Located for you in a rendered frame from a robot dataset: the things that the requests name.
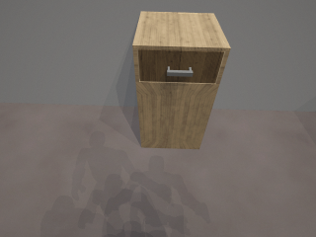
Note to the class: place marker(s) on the cabinet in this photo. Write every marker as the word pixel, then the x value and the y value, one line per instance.
pixel 174 115

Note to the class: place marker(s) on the drawer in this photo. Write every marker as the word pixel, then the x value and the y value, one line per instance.
pixel 154 63

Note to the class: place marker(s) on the handle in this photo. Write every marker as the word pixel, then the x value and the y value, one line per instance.
pixel 180 73

